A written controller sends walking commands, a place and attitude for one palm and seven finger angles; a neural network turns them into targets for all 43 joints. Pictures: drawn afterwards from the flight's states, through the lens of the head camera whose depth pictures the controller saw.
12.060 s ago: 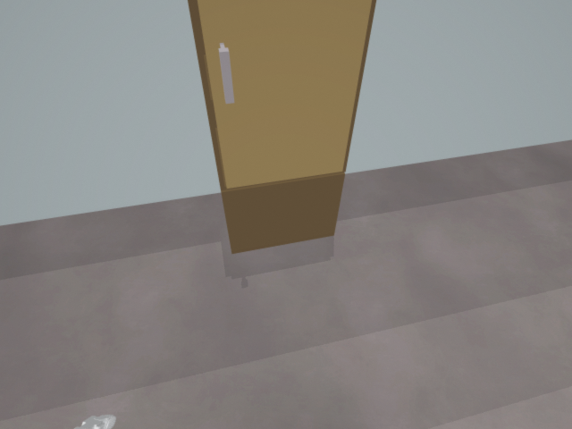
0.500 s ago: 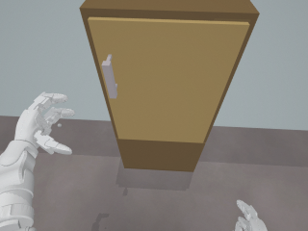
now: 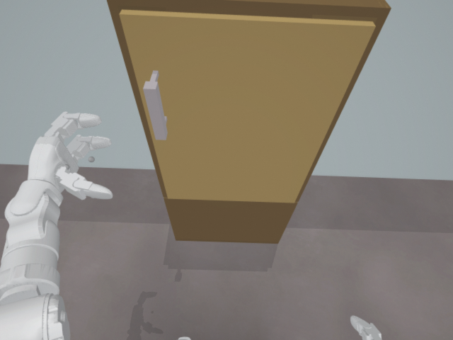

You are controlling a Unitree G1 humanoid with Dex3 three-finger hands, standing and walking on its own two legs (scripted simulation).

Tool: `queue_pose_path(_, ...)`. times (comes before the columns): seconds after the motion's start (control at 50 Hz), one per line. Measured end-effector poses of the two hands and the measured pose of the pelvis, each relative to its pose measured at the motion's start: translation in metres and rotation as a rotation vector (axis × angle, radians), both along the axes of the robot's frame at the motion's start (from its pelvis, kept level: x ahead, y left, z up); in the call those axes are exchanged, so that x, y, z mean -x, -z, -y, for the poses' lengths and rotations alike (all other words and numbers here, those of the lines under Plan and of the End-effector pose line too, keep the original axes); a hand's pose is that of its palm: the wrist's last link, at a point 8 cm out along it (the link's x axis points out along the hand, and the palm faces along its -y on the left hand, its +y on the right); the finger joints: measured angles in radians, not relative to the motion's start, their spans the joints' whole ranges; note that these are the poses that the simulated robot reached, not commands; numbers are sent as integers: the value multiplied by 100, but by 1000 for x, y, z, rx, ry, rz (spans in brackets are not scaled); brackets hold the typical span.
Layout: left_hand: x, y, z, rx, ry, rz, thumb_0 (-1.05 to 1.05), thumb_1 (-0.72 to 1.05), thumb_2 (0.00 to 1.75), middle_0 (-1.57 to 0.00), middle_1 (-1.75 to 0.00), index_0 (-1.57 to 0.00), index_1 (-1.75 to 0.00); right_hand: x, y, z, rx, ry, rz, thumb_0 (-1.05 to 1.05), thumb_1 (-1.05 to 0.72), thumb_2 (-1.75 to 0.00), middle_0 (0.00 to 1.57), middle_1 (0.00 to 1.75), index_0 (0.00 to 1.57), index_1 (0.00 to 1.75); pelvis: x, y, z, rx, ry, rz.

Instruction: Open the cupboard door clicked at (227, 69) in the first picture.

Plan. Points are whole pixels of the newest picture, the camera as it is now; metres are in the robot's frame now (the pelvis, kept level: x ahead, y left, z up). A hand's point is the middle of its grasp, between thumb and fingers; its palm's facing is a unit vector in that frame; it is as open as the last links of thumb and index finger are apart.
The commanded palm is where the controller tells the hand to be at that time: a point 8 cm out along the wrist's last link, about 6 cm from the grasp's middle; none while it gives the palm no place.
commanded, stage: move the hooked fingers beside the handle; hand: left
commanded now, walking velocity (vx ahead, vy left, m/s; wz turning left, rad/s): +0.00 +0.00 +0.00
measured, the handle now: (158, 106) +0.55 +0.16 +0.09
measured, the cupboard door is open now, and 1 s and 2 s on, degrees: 0 0 0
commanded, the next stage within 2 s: slide the fingers in behind the handle in 1.86 s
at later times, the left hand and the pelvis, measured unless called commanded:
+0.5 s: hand (114, 130) +0.46 +0.22 +0.10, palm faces -0.01 -1.00 +0.00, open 14.0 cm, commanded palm +0.44 +0.27 +0.10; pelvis +0.00 +0.00 -0.01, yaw -1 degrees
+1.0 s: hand (124, 116) +0.50 +0.22 +0.10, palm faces -0.01 -1.00 +0.00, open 13.9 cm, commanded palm +0.47 +0.27 +0.09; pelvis +0.01 -0.01 -0.01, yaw -2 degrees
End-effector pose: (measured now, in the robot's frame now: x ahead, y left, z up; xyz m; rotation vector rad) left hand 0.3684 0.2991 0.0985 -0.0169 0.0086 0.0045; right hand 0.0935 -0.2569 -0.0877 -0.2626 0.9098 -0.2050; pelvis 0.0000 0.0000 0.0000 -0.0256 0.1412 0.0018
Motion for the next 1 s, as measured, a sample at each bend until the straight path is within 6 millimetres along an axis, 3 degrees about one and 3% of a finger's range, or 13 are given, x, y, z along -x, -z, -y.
queue_pose_path(0.18, -31, 0, 6, -5, 27, -21, -1, -50, 30, -30, -120, -30, -120, 15, 8, -3, 1, 17, -76, 1, -90, -90, 20, 30, 20, 30, 0, 3, -5, 5, -2, -34)
queue_pose_path(0.56, -80, -1, 24, -14, 18, -7, -1, -50, 30, -30, -120, -30, -120, 77, 20, 6, 2, 116, -274, 1, -90, -90, 20, 30, 20, 30, -1, 10, -3, 8, 15, -91)
queue_pose_path(0.82, -110, 1, 34, -10, 1, -32, -1, -50, 30, -30, -120, -30, -120, 100, 21, 14, 11, 157, -346, 1, -90, -90, 20, 30, 20, 30, 1, 15, 4, 10, 21, -133)
queue_pose_path(1.0, -109, -1, 30, -13, 15, -23, -1, -49, 30, -30, -120, -30, -120, 107, 21, 14, -3, 180, -384, 1, -90, -90, 20, 30, 20, 30, -7, 14, 6, 10, 34, -143)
